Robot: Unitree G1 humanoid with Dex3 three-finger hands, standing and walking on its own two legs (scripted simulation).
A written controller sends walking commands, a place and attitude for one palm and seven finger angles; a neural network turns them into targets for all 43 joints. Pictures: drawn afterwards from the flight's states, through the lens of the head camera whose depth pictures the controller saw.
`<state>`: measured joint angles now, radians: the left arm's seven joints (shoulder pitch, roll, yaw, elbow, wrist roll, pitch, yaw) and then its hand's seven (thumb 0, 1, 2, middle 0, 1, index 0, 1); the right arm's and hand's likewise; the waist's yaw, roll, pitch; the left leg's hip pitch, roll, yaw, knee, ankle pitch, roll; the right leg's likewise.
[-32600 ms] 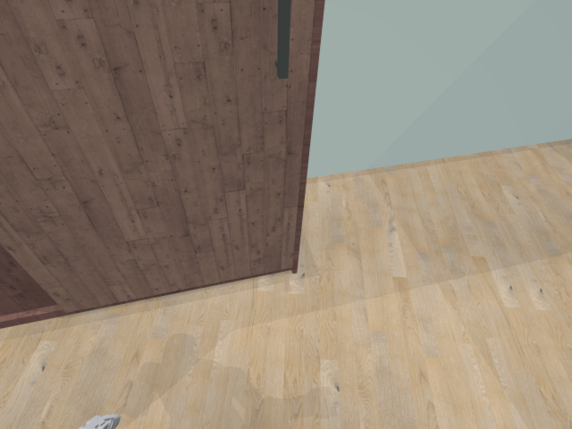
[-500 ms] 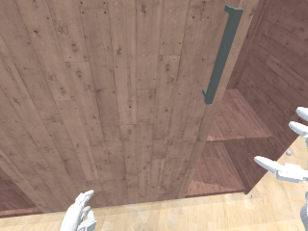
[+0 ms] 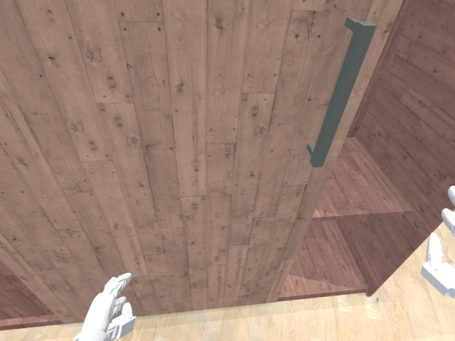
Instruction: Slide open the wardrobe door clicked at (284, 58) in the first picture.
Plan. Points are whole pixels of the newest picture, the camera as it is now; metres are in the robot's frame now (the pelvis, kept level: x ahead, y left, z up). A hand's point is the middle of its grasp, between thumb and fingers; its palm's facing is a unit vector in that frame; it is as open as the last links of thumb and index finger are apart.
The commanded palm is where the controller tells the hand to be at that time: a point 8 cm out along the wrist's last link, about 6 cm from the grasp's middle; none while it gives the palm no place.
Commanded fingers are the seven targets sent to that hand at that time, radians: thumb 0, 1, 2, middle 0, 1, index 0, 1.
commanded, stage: draw the hand back to the body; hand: right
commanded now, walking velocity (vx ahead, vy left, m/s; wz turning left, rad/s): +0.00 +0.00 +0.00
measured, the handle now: (332, 101) +0.44 -0.19 +0.25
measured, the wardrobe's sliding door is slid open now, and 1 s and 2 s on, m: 0.44 0.44 0.44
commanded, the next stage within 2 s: step back with the hand held close in 0.26 s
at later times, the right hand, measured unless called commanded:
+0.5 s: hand (428, 255) +0.18 -0.26 +0.17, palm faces +0.47 +0.78 -0.41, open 7.5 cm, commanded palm +0.13 -0.29 +0.17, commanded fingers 0.00 -0.90 -0.90 0.20 0.30 0.20 0.30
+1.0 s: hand out of the picture +0.12 -0.31 +0.15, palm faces +0.44 +0.76 -0.49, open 7.4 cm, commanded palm +0.06 -0.34 +0.17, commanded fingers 0.00 -0.90 -0.90 0.20 0.30 0.20 0.30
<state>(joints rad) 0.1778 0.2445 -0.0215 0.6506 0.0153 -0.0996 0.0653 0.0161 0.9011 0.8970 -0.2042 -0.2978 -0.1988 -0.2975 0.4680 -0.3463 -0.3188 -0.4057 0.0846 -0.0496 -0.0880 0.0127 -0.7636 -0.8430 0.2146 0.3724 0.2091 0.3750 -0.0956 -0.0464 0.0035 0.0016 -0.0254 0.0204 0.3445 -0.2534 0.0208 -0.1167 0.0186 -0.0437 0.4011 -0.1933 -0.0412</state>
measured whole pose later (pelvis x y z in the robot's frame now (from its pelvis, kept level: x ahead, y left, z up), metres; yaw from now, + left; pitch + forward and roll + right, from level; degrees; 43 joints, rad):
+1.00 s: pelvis -0.07 -0.03 -0.01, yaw -1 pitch +0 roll +2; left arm 0.23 0.23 -0.01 0.54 0.00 -0.04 0.08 0.02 0.90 0.90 -0.20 -0.30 -0.20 -0.30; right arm 0.49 -0.41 -0.42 -0.44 0.01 -0.20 -0.12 0.02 -0.89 -0.90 0.21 0.30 0.21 0.30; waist -0.02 -0.02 0.00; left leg -0.26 -0.03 -0.04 0.54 -0.28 -0.01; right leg -0.39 0.05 -0.06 0.49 -0.12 -0.10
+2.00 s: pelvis -0.29 -0.16 -0.03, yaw +5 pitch +0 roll +1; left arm 0.28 0.21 0.02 0.69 0.02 -0.06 0.04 0.02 0.90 0.90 -0.21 -0.30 -0.20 -0.30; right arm 0.47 -0.51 -0.47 -0.60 0.05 -0.19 -0.12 0.01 -0.88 -0.90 0.22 0.30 0.21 0.30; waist -0.03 0.10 -0.05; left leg -0.35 0.05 0.09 0.71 -0.41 0.04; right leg -0.48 -0.07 0.03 1.00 -0.44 0.01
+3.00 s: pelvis -0.30 -0.17 -0.01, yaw -2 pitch +1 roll +0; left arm 0.33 0.19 0.01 1.02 0.03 0.03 0.01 0.01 0.91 0.90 -0.20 -0.30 -0.20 -0.30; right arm 0.21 -0.22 -0.02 0.98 -0.01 0.02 -0.01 -0.02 -0.93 -0.90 0.20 0.30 0.20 0.30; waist 0.03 -0.03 0.06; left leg -0.29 0.01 -0.01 0.48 -0.20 -0.01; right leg -0.28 0.00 0.01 0.50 -0.24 0.00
